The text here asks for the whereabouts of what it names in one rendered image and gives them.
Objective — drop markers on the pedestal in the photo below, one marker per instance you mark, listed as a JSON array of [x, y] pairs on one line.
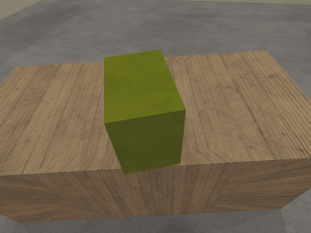
[[246, 142]]

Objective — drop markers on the carton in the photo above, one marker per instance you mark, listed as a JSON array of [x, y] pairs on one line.
[[144, 114]]

